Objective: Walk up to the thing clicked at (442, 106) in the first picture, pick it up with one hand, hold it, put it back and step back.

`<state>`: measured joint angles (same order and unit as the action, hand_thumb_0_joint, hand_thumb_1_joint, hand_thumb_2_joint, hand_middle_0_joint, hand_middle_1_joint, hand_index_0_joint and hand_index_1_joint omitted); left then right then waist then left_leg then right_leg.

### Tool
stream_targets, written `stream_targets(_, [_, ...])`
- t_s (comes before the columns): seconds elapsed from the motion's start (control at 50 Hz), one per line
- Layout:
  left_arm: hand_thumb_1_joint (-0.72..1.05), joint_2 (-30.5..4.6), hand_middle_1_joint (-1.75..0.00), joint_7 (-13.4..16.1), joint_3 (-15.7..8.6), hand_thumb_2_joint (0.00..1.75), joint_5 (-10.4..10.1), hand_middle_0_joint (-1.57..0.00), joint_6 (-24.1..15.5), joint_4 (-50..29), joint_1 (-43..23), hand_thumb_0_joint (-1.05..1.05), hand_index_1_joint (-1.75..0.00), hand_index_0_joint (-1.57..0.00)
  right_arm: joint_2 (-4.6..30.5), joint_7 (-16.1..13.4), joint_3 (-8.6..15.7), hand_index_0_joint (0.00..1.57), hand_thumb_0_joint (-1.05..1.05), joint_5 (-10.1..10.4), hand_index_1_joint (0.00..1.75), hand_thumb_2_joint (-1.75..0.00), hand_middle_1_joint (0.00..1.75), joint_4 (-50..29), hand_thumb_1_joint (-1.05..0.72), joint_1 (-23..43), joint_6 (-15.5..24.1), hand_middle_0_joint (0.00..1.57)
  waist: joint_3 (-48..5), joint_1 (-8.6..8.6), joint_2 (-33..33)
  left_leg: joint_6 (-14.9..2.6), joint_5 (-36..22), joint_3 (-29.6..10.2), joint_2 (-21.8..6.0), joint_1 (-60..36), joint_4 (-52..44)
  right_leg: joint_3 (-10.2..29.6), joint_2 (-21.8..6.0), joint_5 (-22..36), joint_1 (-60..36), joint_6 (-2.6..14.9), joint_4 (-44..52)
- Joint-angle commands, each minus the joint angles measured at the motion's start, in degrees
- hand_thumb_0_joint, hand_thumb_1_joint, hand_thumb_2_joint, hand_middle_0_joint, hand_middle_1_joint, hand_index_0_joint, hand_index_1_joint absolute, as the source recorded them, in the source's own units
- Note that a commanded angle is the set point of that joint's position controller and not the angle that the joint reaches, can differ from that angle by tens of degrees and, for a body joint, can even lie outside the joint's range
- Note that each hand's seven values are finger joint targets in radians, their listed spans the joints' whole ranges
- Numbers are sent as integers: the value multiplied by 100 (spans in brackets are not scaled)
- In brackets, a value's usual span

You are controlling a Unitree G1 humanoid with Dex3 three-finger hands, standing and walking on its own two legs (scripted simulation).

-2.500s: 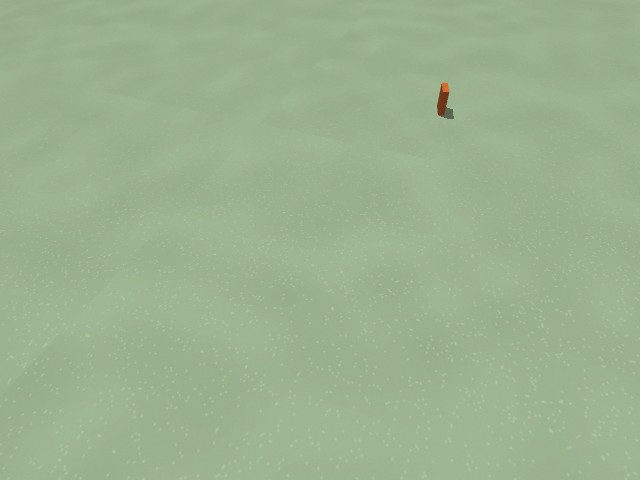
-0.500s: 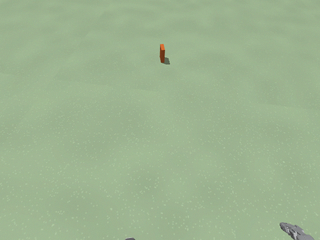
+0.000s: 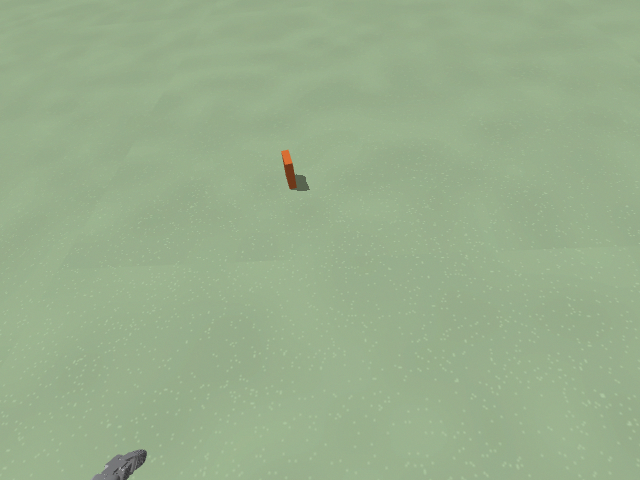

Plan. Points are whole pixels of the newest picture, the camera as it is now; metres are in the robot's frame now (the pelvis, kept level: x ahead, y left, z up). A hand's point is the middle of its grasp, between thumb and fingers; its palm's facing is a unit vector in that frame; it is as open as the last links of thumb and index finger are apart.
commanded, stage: walk up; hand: left
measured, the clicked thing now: (289, 169) +1.61 +0.26 -0.68
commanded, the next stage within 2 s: none
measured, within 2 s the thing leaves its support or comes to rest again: neither
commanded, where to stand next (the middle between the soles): +1.23 +0.07 m, yaw +0 degrees
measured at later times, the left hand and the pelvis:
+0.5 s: hand (144, 389) +0.32 +0.34 -0.14, palm faces -0.05 -0.93 -0.36, open 7.4 cm; pelvis +0.28 +0.06 +0.01, yaw -1 degrees
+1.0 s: hand (212, 236) +0.61 +0.27 -0.10, palm faces +0.00 -0.91 -0.41, open 7.4 cm; pelvis +0.52 +0.00 +0.01, yaw -1 degrees
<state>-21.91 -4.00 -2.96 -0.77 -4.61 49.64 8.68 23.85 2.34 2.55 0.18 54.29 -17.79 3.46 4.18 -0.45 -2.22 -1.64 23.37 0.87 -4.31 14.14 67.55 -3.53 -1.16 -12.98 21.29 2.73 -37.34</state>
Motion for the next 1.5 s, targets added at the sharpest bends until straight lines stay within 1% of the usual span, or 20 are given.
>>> stream_targets(0.0, [90,-1699,-30,205,-479,90,-18,-20,-172,-203,364,0,-30,-20,1143,6,335,20,0,58,30,-90,30,-533,-90,-127,107,20,-209,45,916,-148,-846,-434,-300,1489,-207,1731,-1142,675,-1024,574,2244])
stream_targets(0.14, [90,-1762,-30,169,-491,90,77,-20,-355,-335,495,0,-30,-20,1141,250,458,20,0,-132,30,-90,30,-779,-90,624,9,20,66,124,673,304,-1581,-201,-445,1944,-1906,1279,-1237,-1102,-734,925,2953])
stream_targets(0.24, [90,-1737,-30,163,-485,90,113,-20,-296,-186,834,0,-30,-20,953,341,426,20,0,-132,30,-90,30,-899,-90,1413,166,20,29,394,665,138,-2074,91,-272,1101,-3437,657,-1054,262,-1054,738,2314])
stream_targets(0.32, [90,-1766,-30,203,-428,90,114,-20,-193,-209,953,0,-30,-20,1160,247,555,20,0,-176,30,-90,30,-575,-90,511,202,20,-537,-63,217,-159,-1491,392,143,-499,-3904,469,-994,1718,-1125,571,679])
stream_targets(0.34, [90,-1487,-30,229,-322,90,97,-20,-159,-241,1123,0,-30,-20,1476,176,683,20,0,-275,30,-90,30,-335,-90,-381,240,20,-1070,-457,-401,-429,-1079,108,23,-1760,-3927,243,-667,1704,-506,368,-763])
stream_targets(0.38, [90,-1194,-30,293,-215,90,-34,-20,-116,-269,1530,0,-30,-20,2155,53,859,20,0,-228,30,-90,30,-431,-90,-855,270,20,-1594,-582,-1584,-1217,166,-3818,-2070,-3384,-5016,242,606,-1739,1928,8,-3007])
stream_targets(0.4, [90,-1649,-30,366,-257,90,21,-20,-101,-186,1162,0,-30,-20,2097,56,898,20,0,-63,30,-90,30,-436,-90,-764,241,20,-1470,-619,-1123,-1498,-151,-3914,-2213,-3237,-5025,793,138,-1627,2144,114,-3359])
stream_targets(0.48, [90,-1424,-30,228,-195,90,-76,-20,-107,21,1171,0,-30,-20,1356,-48,500,20,0,64,30,-90,30,-679,-90,73,278,20,-490,-56,-296,-787,-3042,-840,-1154,-1130,-4972,996,-317,-518,1049,-65,-2746])
stream_targets(0.6, [90,-1245,-30,-3,-226,90,57,-20,37,-208,500,0,-30,-20,1434,-28,491,20,0,-16,30,-90,30,-864,-90,293,364,20,247,-16,-567,-1150,-2130,-236,-1114,-385,-5578,443,-645,60,1131,-356,-1162])
stream_targets(0.74, [90,-1220,-30,-59,-360,90,111,-20,-13,-123,169,0,-30,-20,1482,-8,508,20,0,-19,30,-90,30,-895,-90,257,311,20,-132,74,-429,-883,-1748,-134,-1046,-155,-4916,70,-421,805,-446,-129,179])
stream_targets(0.8, [90,-1533,-30,57,-532,90,153,-20,-106,147,1145,0,-30,-20,1191,-28,401,20,0,-51,30,-90,30,-909,-90,29,262,20,-920,601,644,-537,-2548,396,-439,141,-2508,-9,-134,126,-2236,109,749])
stream_targets(0.84, [90,-2206,-30,203,-661,90,163,-20,-190,29,1645,0,-30,-20,733,-19,197,20,0,-25,30,-90,30,-932,-90,-589,222,20,-1103,607,2025,-103,571,70,600,2018,-174,3583,-2241,-873,-3209,648,1923])
stream_targets(0.86, [90,-2240,-30,223,-649,90,44,-20,-145,43,1432,0,-30,-20,1363,-95,358,20,0,-26,30,-90,30,-831,-90,-335,172,20,-928,664,1589,-111,594,-127,435,2324,340,4185,-2493,-803,-3054,1099,2251])
stream_targets(0.98, [90,-1522,-30,274,-395,90,14,-20,-221,-187,516,0,-30,-20,1054,24,351,20,0,26,30,-90,30,-456,-90,-426,-6,20,-97,-1,1107,-27,-919,-548,123,1380,-552,952,-1146,1011,-977,523,2325])
stream_targets(1.14, [90,-1693,-30,262,-505,90,144,-20,-267,-364,755,0,-30,-20,990,221,426,20,0,-162,30,-90,30,-766,-90,685,-52,20,209,275,825,239,-1514,-471,-187,1902,-2548,741,-1482,-669,-1227,877,2673])
stream_targets(1.24, [90,-1759,-30,247,-491,90,128,-20,-213,-313,951,0,-30,-20,962,277,422,20,0,-156,30,-90,30,-824,-90,1004,51,20,28,338,768,9,-1491,63,-120,1012,-3386,612,-1555,181,-1289,815,2097])
stream_targets(1.3, [90,-1621,-30,270,-389,90,141,-20,-163,-375,820,0,-30,-20,1269,185,570,20,0,-191,30,-90,30,-469,-90,-96,125,20,-565,-316,-50,-224,-1280,113,126,-942,-3776,200,-1180,1105,-672,537,381])
stream_targets(1.34, [90,-773,-30,244,-139,90,63,-20,-95,-410,1456,0,-30,-20,2009,13,789,20,0,-262,30,-90,30,-477,-90,-874,192,20,-1121,-422,-2164,-805,230,-2930,-1505,-2666,-4658,-107,186,-1787,1507,-32,-2665])
stream_targets(1.36, [90,-1397,-30,331,-267,90,72,-20,-35,-283,1462,0,-30,-20,2108,5,786,20,0,-77,30,-90,30,-626,-90,-679,190,20,-1150,-452,-1266,-1326,503,-4081,-2043,-2487,-5222,338,199,-1943,1742,48,-3025])
stream_targets(1.48, [90,-1316,-30,220,-240,90,5,-20,65,73,1465,0,-30,-20,1366,-74,477,20,0,30,30,-90,30,-764,-90,31,261,20,-191,22,-506,-842,-2160,-957,-1033,-592,-5184,793,-347,-379,859,-141,-2513])
